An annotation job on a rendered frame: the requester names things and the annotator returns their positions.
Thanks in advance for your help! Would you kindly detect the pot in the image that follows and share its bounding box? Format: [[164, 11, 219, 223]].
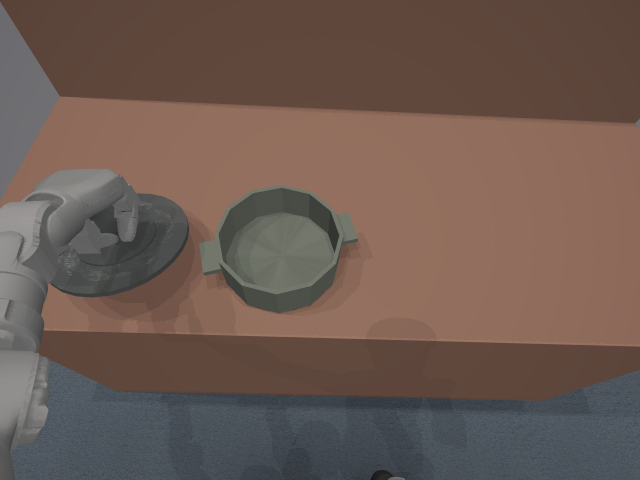
[[199, 185, 358, 313]]

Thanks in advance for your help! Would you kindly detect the left robot hand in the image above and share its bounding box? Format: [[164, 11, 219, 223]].
[[33, 169, 140, 254]]

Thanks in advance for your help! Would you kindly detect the lid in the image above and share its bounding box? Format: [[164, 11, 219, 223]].
[[50, 193, 189, 297]]

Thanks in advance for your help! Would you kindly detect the left robot upper arm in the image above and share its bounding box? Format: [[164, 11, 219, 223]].
[[0, 350, 50, 480]]

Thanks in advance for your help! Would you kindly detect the knob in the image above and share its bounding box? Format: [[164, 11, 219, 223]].
[[89, 205, 125, 235]]

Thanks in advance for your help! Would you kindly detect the table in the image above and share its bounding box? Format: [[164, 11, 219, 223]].
[[0, 0, 640, 401]]

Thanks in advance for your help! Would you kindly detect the robot left forearm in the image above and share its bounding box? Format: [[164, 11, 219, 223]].
[[0, 188, 85, 353]]

